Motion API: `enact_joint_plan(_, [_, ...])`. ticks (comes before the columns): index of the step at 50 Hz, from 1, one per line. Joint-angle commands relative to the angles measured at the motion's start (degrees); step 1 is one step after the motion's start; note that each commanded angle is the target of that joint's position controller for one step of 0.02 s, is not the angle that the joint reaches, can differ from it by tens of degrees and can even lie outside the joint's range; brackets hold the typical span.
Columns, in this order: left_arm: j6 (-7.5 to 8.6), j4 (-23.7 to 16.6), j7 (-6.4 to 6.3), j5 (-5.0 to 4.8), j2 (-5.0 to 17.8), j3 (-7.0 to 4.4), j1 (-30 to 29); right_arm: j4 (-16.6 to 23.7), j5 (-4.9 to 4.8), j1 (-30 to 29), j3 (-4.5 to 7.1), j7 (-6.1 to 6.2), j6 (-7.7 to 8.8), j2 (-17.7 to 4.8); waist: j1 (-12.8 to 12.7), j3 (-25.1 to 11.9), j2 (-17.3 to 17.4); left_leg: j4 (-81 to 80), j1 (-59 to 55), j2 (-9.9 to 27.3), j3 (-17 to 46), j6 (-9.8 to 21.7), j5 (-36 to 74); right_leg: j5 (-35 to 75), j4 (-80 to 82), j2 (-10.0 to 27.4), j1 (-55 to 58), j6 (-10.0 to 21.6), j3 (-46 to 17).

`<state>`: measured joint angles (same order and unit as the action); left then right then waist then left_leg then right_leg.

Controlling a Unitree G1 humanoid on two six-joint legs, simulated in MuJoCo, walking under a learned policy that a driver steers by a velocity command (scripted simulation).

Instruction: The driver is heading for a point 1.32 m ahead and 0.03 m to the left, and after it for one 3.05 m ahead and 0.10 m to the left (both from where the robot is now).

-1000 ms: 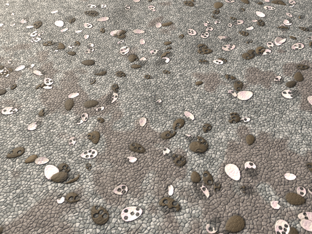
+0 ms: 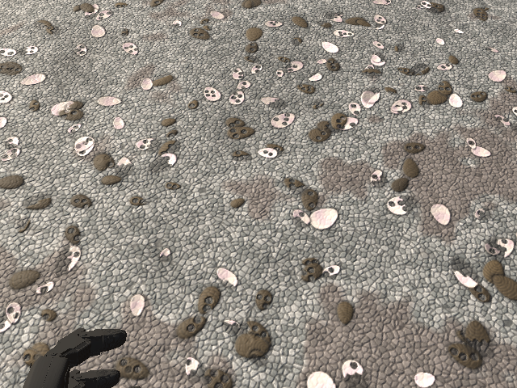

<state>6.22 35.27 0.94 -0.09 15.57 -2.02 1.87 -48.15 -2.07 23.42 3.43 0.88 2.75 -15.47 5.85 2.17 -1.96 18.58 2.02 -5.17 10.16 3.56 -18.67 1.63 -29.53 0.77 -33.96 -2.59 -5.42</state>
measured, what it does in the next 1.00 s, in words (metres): walks ahead: right foot, then left foot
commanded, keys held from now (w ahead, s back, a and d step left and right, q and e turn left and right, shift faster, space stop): w+q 0.32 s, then w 0.02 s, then w+e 0.66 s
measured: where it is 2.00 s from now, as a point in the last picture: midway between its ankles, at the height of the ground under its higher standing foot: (225, 165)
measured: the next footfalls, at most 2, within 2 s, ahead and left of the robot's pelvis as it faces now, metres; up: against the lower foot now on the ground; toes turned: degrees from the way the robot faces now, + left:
right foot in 0.08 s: +0.23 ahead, -0.13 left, +0.00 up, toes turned +7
left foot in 0.56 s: +0.44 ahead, +0.20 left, +0.00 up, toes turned +14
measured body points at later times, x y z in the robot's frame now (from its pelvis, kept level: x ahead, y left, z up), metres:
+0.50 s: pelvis +0.27 +0.02 +0.00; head +0.31 +0.04 +0.44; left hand +0.19 +0.30 -0.13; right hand +0.56 -0.14 -0.08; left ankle +0.39 +0.19 -0.71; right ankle +0.19 -0.13 -0.74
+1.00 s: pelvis +0.53 +0.09 -0.01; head +0.56 +0.07 +0.44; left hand +0.73 +0.32 -0.09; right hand +0.56 -0.21 -0.13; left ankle +0.40 +0.19 -0.74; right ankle +0.70 -0.04 -0.71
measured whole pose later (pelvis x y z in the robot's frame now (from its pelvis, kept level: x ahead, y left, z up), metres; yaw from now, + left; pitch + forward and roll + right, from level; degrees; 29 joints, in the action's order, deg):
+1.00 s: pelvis +0.53 +0.09 -0.01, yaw -1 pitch +1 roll +3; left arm 1.2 39.7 3.0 -1.2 15.6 -2.5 5.7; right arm -48.1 -0.6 18.3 4.5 0.3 4.0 -16.9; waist 4.5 2.3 -2.1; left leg 13.8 -5.3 -0.1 -15.2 -1.2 -19.3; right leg -2.8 -38.5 5.5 -35.5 2.0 0.9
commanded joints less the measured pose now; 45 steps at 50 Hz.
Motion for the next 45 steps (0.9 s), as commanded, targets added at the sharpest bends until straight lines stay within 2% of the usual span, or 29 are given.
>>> enact_joint_plan(1, [1.20, -4.4, 0.00, -0.60, 6.8, -2.39, -1.6, 3.4, -0.07, -0.9, 2.72, 0.67, 0.16, -10.4, -4.0, -1.4, 8.4, 0.6, 4.6, 13.9, 11.8, 5.6, 22.3, -2.2, 2.1, -1.5, 11.0, 1.8, 0.8])
enact_joint_plan(2, [1.37, -3.6, -0.21, -0.50, 8.0, -3.08, 2.3, 3.9, 0.10, -1.8, 2.71, 0.59, 0.00, -10.2, -6.3, -3.3, 8.5, 4.5, 4.6, 13.0, 11.5, 4.6, 27.6, -3.5, 3.7, -1.8, 16.6, 3.3, 1.7])
enact_joint_plan(3, [1.57, -2.2, -0.52, -0.10, 9.7, -4.00, 8.9, 4.7, 0.51, -2.8, 2.25, 0.24, -0.02, -9.0, -9.9, -8.1, 7.6, 13.1, 6.6, 9.9, 9.7, 2.9, 30.5, -3.2, 4.5, 0.0, 27.0, 5.5, 1.3])
enact_joint_plan(4, [1.33, -1.5, -1.10, 0.73, 13.0, -4.88, 18.5, 6.6, 1.90, -3.1, 1.06, -0.05, 0.04, -5.9, -13.6, -17.7, 2.3, 29.1, 14.1, 6.1, 6.0, 1.1, 20.5, -7.3, 2.4, 9.6, 42.8, 9.4, -7.9])
enact_joint_plan(5, [0.61, 0.5, -0.57, 1.02, 16.2, -5.47, 21.4, 7.6, 0.32, 6.5, -0.59, -0.28, 0.62, -0.7, -9.0, -25.7, -17.4, 47.3, 33.4, -1.3, 0.6, -1.8, -14.3, -17.8, 7.0, 23.2, 59.8, 18.7, -34.4])
enact_joint_plan(6, [0.31, -0.1, -0.39, 0.30, 10.5, -4.41, 20.3, 6.2, -0.73, 6.0, 0.41, -0.14, 0.54, -6.7, -9.8, -21.5, -12.2, 54.8, 39.9, 3.5, 1.4, -2.3, -14.2, -27.9, 10.5, 23.5, 56.1, 17.9, -39.1])
enact_joint_plan(7, [0.07, -0.5, -0.68, 0.15, 7.2, -3.52, 17.1, 7.0, -0.72, -0.6, 1.33, -0.16, 0.27, -9.9, -11.1, -12.7, -5.9, 56.0, 41.7, 5.6, 0.0, -2.5, -8.6, -25.9, 11.5, 20.7, 48.3, 15.4, -29.1])
enact_joint_plan(8, [-0.18, -0.3, -0.64, 0.47, 6.6, -3.13, 14.2, 7.9, 0.01, -4.0, 1.40, -0.02, 0.05, -9.6, -10.0, -7.7, -1.6, 54.8, 40.2, 7.7, -1.9, -3.0, -4.3, -17.9, 12.6, 18.2, 40.7, 14.2, -21.7])
enact_joint_plan(9, [-0.30, 0.5, -0.56, 0.66, 5.6, -2.83, 12.5, 8.8, 0.75, -6.2, 1.55, -0.15, 0.00, -8.9, -8.9, -4.2, -1.2, 52.3, 39.1, 9.2, -2.3, -3.2, -2.0, -12.0, 14.1, 16.1, 35.0, 13.7, -16.6])
enact_joint_plan(10, [-0.13, 0.9, -0.60, 1.11, 5.1, -2.62, 11.5, 9.3, 0.51, -6.2, 1.62, -0.51, -0.35, -7.9, -7.4, -2.9, -3.0, 50.8, 36.7, 10.6, -2.5, -3.2, -0.7, -9.3, 15.9, 14.6, 31.1, 13.3, -12.5])
enact_joint_plan(12, [0.47, 1.9, -0.49, 0.56, 5.0, -2.82, 10.7, 9.9, 0.10, -6.4, 1.13, -0.84, -1.20, -5.3, -6.5, -1.5, -4.0, 48.1, 35.4, 11.5, -3.9, -3.5, 0.2, -6.7, 18.9, 13.8, 27.6, 13.8, -7.3])
enact_joint_plan(15, [0.91, 3.7, -0.58, 0.14, 7.4, -3.73, 10.8, 12.1, 0.90, -10.0, 0.58, -1.22, -1.65, -4.1, -6.4, 0.1, -2.3, 41.3, 38.0, 12.6, -4.4, -4.5, 4.7, -2.1, 21.5, 14.9, 27.1, 15.1, -2.0])
enact_joint_plan(17, [0.74, 4.6, -0.62, 0.23, 8.4, -4.00, 11.0, 12.6, 0.99, -12.0, 0.18, -1.85, -1.27, -3.7, -6.9, -0.1, -1.2, 34.8, 37.0, 12.5, -4.9, -4.5, 11.1, 0.2, 21.9, 13.8, 27.7, 14.6, 2.3])
enact_joint_plan(19, [0.44, 6.1, -0.39, -0.29, 9.0, -3.91, 12.6, 13.3, 1.20, -15.8, -0.62, -2.42, -0.39, -2.4, -8.1, 0.7, -0.1, 26.1, 33.1, 11.1, -6.6, -3.7, 16.3, 1.3, 22.1, 12.1, 26.4, 14.0, 5.3])
enact_joint_plan(23, [-0.80, 9.0, -0.01, -2.13, 12.0, -4.39, 17.0, 15.7, 1.16, -23.1, -0.66, -3.38, 0.85, -4.1, -9.4, 2.6, -0.7, 16.2, 30.2, 9.2, -9.5, -2.4, 16.0, 2.5, 20.4, 13.7, 30.0, 13.5, 3.6])
enact_joint_plan(25, [-1.61, 10.0, -0.18, -2.32, 13.2, -4.62, 17.9, 15.8, 1.13, -22.6, 0.06, -3.54, 1.28, -6.0, -7.8, 1.6, -1.7, 12.7, 26.9, 7.8, -9.9, -1.3, 12.7, 6.5, 16.9, 15.0, 33.2, 12.4, 2.1])
enact_joint_plan(26, [-1.95, 10.3, -0.35, -2.37, 13.6, -4.55, 17.2, 14.9, 1.27, -19.0, 0.79, -3.38, 1.46, -7.3, -5.0, -0.7, -2.1, 10.3, 20.4, 6.4, -11.1, -0.4, 12.8, 13.0, 12.4, 14.2, 33.0, 11.2, 2.9])
enact_joint_plan(27, [-2.13, 10.7, -0.50, -2.18, 12.4, -3.95, 17.5, 12.6, 1.52, -11.4, 2.19, -2.88, 1.45, -9.7, -1.1, -5.5, -1.7, 9.0, 8.6, 4.9, -12.2, 1.0, 13.9, 18.4, 3.3, 11.5, 30.2, 9.4, 4.9])
enact_joint_plan(28, [-1.86, 9.8, -0.60, -1.05, 9.3, -2.55, 17.6, 10.7, 2.09, -1.9, 3.61, -2.03, 1.19, -13.5, 3.2, -13.1, 0.3, 11.7, -7.7, 11.6, -6.0, 3.6, 16.1, 8.3, -11.2, 8.4, 20.6, 6.8, 6.9])
enact_joint_plan(29, [-1.18, 8.0, -0.31, -0.40, 1.7, -0.19, 24.5, 10.4, 3.21, 1.6, 4.57, -1.34, 0.75, -19.5, 0.0, -22.3, 15.7, 8.6, -27.1, 28.7, 19.8, 12.2, 9.7, -28.5, -33.5, -0.6, -0.9, 2.5, 7.8])
enact_joint_plan(30, [-0.52, 9.2, -0.38, -1.90, 6.6, -1.26, 22.6, 10.6, 3.05, 2.4, 3.44, -1.42, 0.74, -14.6, 2.4, -25.5, 13.1, 1.9, -24.3, 29.8, 29.0, 13.6, 3.0, -36.1, -42.2, -0.9, -5.5, 2.3, -1.4])
enact_joint_plan(31, [-0.48, 7.7, -0.36, -3.25, 10.0, -2.50, 18.3, 10.1, 2.54, -0.8, 2.40, -1.54, 0.94, -11.7, 1.7, -15.7, 11.1, 0.5, -17.8, 27.8, 20.1, 11.1, 2.1, -32.4, -44.5, 1.8, -10.1, 2.8, -1.3])
enact_joint_plan(32, [-0.67, 7.0, -0.62, -2.83, 9.5, -2.43, 15.8, 9.9, 2.13, -4.3, 1.73, -1.69, 1.17, -9.4, -0.1, -10.5, 9.4, -0.9, -10.9, 25.4, 13.3, 9.6, 4.0, -27.7, -42.8, 4.3, -10.0, 3.0, 0.4])
enact_joint_plan(33, [-1.16, 6.9, -0.85, -1.87, 9.0, -2.58, 14.6, 9.7, 2.18, -7.7, 1.12, -1.89, 1.48, -7.1, -1.9, -6.8, 8.6, -2.9, -4.5, 23.3, 8.3, 8.6, 6.9, -23.8, -40.3, 5.8, -8.2, 2.8, 0.7])
enact_joint_plan(35, [-2.91, 7.8, -0.87, -1.81, 6.9, -2.61, 17.1, 9.3, 2.82, -11.2, 0.92, -2.08, 2.59, -5.3, -5.3, -4.4, 9.6, -7.4, 3.6, 21.2, 1.4, 7.8, 11.3, -18.8, -38.0, 7.5, -1.7, 2.4, 0.1])
enact_joint_plan(36, [-3.60, 7.9, -0.87, -1.86, 5.5, -2.41, 17.4, 8.8, 2.85, -11.8, 1.11, -2.04, 3.19, -5.3, -6.0, -3.5, 8.4, -8.9, 5.3, 21.3, -1.1, 8.2, 14.1, -17.8, -37.3, 7.6, -1.0, 2.0, 0.1])
enact_joint_plan(38, [-4.44, 7.0, -0.99, -1.60, 4.6, -2.31, 15.6, 7.6, 2.98, -12.2, 1.63, -1.67, 3.92, -6.2, -6.6, -1.3, 6.4, -10.8, 6.5, 21.4, -5.7, 8.3, 18.5, -14.4, -34.3, 7.8, -2.8, 1.4, -0.6])
enact_joint_plan(42, [-4.25, 4.9, 0.09, -1.26, 3.3, -1.73, 10.1, 5.9, 2.94, -11.2, 2.25, -0.75, 3.70, -8.0, -5.3, 0.9, 5.1, -11.8, 4.7, 19.6, -14.3, 6.8, 21.2, -2.7, -21.0, 7.1, -3.7, 1.6, 0.9])
enact_joint_plan(45, [-4.11, 2.5, 1.31, -1.12, 2.7, -1.12, 3.9, 4.6, 2.35, -8.7, 2.87, -0.37, 3.04, -9.9, -2.9, 2.9, 3.8, -12.0, 2.2, 20.5, -17.7, 6.3, 21.2, 0.2, -13.2, 6.3, -3.2, 2.7, 4.1])
Velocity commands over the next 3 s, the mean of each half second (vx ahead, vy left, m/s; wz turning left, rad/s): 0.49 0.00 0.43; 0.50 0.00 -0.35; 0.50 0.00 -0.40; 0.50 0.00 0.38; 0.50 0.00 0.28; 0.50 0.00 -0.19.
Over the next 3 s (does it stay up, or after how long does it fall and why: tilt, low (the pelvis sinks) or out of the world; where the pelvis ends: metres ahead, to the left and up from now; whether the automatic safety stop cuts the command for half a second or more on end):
stays up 1.63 0.12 0.00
